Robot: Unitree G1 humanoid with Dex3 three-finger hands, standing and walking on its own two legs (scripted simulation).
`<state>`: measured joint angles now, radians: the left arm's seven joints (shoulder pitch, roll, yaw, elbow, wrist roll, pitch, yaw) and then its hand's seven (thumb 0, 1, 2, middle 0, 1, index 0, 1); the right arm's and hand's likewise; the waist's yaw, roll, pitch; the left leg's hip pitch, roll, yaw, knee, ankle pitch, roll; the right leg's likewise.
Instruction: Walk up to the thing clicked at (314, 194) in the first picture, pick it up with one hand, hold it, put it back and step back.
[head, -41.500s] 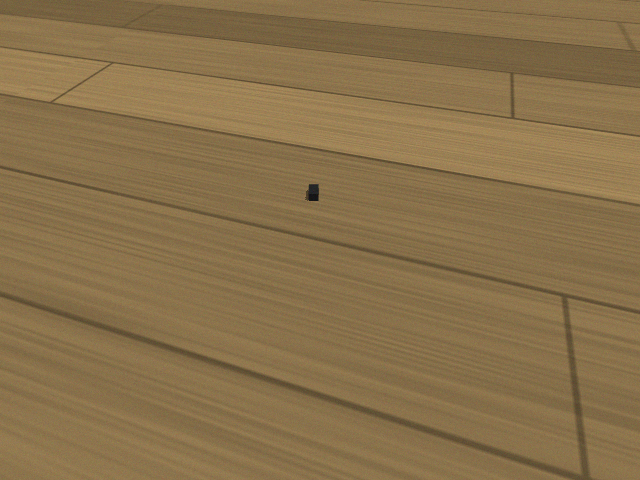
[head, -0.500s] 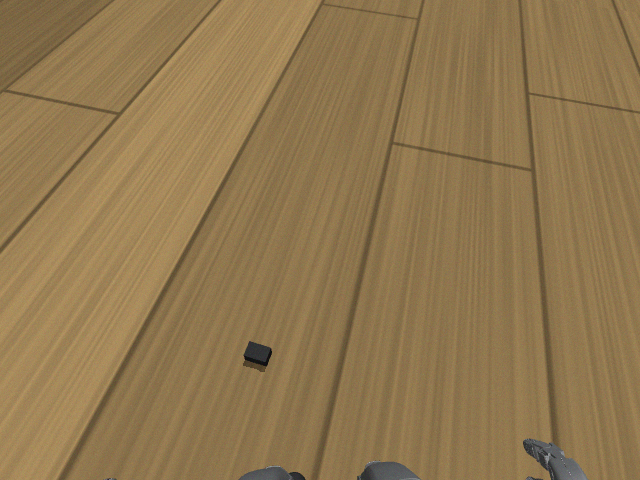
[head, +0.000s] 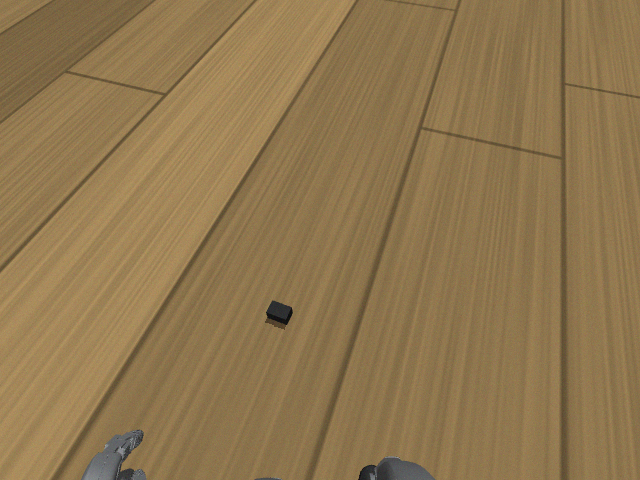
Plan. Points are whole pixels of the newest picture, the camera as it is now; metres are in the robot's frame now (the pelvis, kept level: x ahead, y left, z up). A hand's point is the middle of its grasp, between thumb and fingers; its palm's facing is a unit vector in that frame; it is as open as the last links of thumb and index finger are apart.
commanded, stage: step back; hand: left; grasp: from above
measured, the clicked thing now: (279, 312) +0.65 +0.16 -0.74
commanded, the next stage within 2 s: none
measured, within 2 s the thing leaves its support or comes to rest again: neither
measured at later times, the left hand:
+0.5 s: hand out of the picture -0.09 +0.23 -0.14, palm faces -0.05 -0.91 -0.41, open 7.4 cm
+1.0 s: hand out of the picture -0.23 +0.22 -0.15, palm faces +0.00 -0.93 -0.36, open 7.4 cm
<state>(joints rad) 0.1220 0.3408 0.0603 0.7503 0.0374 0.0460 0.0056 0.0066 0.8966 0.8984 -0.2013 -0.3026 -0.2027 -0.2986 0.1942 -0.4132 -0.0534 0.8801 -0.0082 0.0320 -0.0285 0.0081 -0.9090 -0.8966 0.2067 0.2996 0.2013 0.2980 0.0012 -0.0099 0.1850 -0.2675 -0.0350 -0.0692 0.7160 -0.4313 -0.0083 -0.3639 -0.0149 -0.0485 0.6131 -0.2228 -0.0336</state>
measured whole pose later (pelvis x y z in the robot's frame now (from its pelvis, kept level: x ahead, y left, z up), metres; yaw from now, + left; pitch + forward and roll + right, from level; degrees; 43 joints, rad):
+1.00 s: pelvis -0.34 -0.05 +0.00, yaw +0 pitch -1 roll -1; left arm 0.15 0.39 0.07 0.81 0.01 0.07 0.00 0.01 0.90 0.90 -0.20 -0.30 -0.20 -0.30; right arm 0.14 -0.36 -0.03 0.84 -0.04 0.04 -0.02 0.01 -0.90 -0.90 0.21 0.30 0.21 0.30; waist 0.01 -0.03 0.15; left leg -0.35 0.02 -0.03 0.58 -0.21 0.01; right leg -0.40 0.08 0.13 1.13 -0.51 0.01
